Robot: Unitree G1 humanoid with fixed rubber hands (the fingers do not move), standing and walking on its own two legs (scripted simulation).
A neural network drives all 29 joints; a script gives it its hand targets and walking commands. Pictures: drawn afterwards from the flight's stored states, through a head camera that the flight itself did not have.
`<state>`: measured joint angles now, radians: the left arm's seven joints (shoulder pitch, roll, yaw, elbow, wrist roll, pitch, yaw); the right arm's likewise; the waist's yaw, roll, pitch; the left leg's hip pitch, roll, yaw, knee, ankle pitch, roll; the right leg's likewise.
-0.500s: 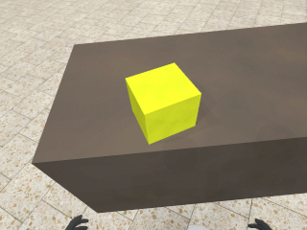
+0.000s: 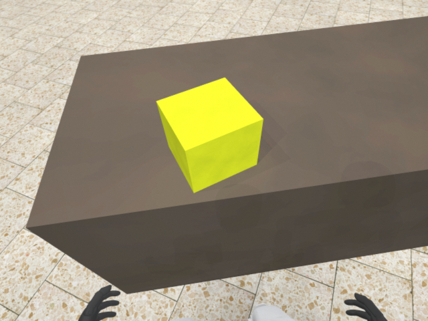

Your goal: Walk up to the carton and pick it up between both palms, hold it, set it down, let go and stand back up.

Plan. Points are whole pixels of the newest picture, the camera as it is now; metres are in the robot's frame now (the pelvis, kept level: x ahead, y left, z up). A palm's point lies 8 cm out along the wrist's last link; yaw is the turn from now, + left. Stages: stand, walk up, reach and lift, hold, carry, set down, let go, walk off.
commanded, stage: walk up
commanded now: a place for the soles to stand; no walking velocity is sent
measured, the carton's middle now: (209, 134) +0.50 +0.04 +0.03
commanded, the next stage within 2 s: reach and lift in 1.08 s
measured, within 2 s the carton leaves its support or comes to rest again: neither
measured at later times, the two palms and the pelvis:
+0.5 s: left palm out of the picture +0.12 +0.25 -0.08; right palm out of the picture +0.08 -0.28 -0.10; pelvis +0.00 -0.01 +0.01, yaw +0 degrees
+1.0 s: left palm out of the picture +0.12 +0.25 -0.09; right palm out of the picture +0.09 -0.28 -0.10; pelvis +0.01 -0.01 +0.01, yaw -1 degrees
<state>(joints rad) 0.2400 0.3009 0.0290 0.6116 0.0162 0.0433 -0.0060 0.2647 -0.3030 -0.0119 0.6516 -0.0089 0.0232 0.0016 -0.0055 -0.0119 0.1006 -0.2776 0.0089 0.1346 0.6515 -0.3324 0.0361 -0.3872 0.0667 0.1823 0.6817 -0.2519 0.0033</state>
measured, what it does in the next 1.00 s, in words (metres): stands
